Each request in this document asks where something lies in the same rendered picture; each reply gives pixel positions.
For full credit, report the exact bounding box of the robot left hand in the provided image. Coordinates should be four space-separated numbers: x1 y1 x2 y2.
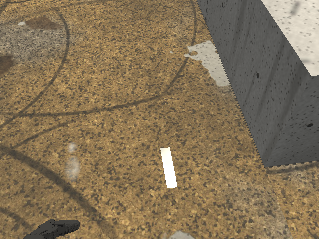
21 218 80 239

